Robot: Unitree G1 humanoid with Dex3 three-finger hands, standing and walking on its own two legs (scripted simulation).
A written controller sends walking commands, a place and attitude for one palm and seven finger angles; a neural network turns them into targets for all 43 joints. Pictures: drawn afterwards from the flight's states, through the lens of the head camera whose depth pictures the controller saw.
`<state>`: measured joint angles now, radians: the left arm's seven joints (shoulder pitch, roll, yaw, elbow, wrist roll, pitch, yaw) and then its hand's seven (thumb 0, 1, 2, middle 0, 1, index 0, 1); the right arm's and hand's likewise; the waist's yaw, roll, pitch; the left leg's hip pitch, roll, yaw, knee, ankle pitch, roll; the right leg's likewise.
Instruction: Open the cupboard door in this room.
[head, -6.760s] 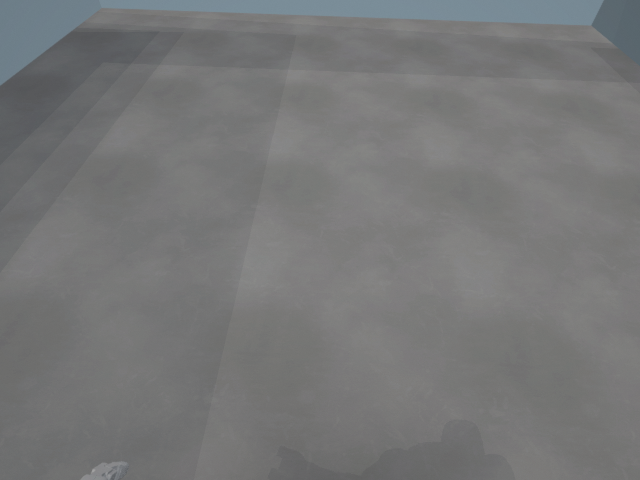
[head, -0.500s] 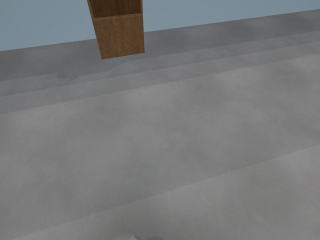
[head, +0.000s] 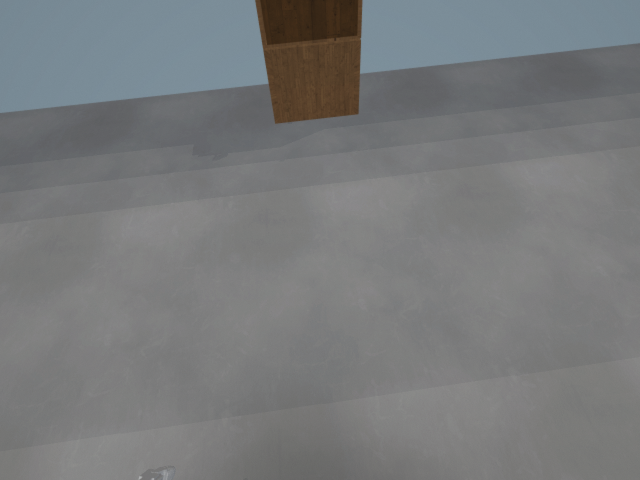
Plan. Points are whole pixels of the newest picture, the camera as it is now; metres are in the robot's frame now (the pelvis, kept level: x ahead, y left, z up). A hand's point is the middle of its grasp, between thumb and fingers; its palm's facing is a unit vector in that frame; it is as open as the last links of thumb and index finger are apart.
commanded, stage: turn or walk to find it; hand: left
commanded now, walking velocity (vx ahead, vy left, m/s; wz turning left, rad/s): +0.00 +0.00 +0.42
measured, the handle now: out of the picture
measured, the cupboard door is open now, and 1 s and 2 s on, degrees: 0 0 0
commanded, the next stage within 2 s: stand and wait in 1.46 s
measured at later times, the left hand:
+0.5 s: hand out of the picture -0.06 +0.23 -0.18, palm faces +0.27 -0.93 -0.24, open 7.4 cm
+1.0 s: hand out of the picture -0.01 +0.21 -0.14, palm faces +0.41 -0.87 -0.27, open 7.4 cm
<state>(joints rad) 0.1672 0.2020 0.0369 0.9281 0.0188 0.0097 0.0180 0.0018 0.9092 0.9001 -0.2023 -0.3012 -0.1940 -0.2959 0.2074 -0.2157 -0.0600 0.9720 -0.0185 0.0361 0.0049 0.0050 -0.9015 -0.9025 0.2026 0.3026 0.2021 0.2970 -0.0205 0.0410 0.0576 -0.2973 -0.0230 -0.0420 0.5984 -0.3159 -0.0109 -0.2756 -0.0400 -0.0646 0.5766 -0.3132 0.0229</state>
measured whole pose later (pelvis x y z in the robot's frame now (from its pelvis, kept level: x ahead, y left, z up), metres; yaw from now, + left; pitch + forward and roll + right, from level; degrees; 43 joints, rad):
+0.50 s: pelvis -0.02 +0.02 +0.00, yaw +13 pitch +0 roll +0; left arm 0.26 0.26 0.05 1.00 0.02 0.05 0.02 0.00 0.91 0.90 -0.21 -0.30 -0.20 -0.30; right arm 0.12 -0.22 -0.04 0.96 -0.02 0.03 0.01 0.01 -0.91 -0.90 0.20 0.30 0.20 0.30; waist 0.03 -0.06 0.08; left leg -0.26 0.01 0.08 0.61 -0.34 0.03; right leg -0.34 -0.14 -0.16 0.83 -0.50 0.05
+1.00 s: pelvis -0.02 +0.00 +0.01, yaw +25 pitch +0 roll +1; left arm 0.17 0.17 0.02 0.91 0.02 0.00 0.02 0.00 0.91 0.90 -0.20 -0.30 -0.20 -0.30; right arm 0.23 -0.24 -0.08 0.98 -0.02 0.07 0.01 0.01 -0.90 -0.90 0.20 0.30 0.20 0.30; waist -0.03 0.05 0.05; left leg -0.43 -0.05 -0.05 0.96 -0.45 -0.02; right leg -0.24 -0.06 -0.10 0.55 -0.31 -0.01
